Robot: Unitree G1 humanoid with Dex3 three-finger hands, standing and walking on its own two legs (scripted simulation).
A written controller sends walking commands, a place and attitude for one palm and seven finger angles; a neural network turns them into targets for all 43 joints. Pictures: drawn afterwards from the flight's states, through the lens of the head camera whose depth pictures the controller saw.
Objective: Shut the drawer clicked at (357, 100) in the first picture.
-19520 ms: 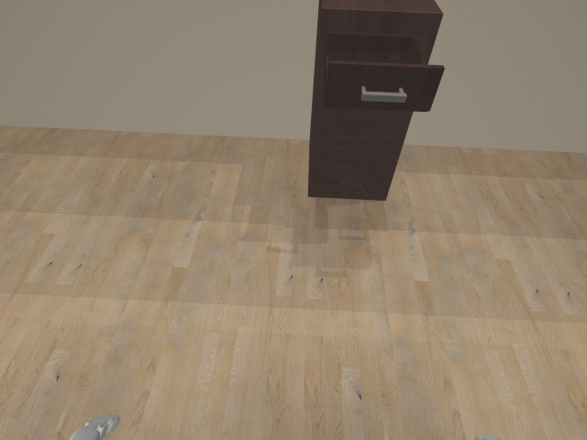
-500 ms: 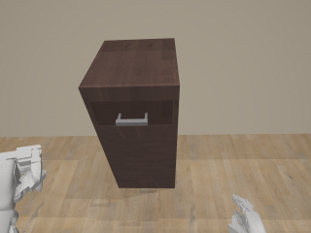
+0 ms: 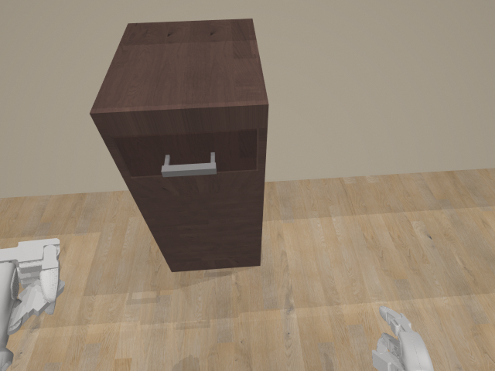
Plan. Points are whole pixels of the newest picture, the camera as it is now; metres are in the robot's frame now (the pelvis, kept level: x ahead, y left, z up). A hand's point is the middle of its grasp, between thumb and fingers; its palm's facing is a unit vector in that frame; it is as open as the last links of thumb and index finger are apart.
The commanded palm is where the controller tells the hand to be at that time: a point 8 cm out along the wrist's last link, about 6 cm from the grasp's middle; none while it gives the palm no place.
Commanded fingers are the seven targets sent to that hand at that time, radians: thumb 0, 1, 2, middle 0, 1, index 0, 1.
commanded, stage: step back with the hand held close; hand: left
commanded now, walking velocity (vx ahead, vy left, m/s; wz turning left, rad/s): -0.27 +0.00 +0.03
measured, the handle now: (189, 163) +0.58 +0.18 -0.07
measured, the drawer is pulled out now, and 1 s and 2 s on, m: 0.00 0.00 0.00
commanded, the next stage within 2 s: stop stepping back and stand still in 1.04 s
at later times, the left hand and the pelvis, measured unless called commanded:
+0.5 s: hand (8, 351) +0.12 +0.24 +0.16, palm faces +0.35 -0.82 -0.45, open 3.2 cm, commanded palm +0.06 +0.29 +0.18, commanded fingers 0.00 0.90 0.90 -1.40 -1.60 -1.40 -1.60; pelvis -0.07 +0.01 -0.01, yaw +2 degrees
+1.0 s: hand out of the picture +0.03 +0.20 +0.18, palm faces +0.31 -0.78 -0.55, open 3.2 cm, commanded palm -0.02 +0.24 +0.18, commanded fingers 0.00 0.90 0.90 -1.40 -1.60 -1.40 -1.60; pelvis -0.15 -0.04 +0.00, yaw +1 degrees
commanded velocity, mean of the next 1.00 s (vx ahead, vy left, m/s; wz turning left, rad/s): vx -0.35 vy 0.00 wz -0.01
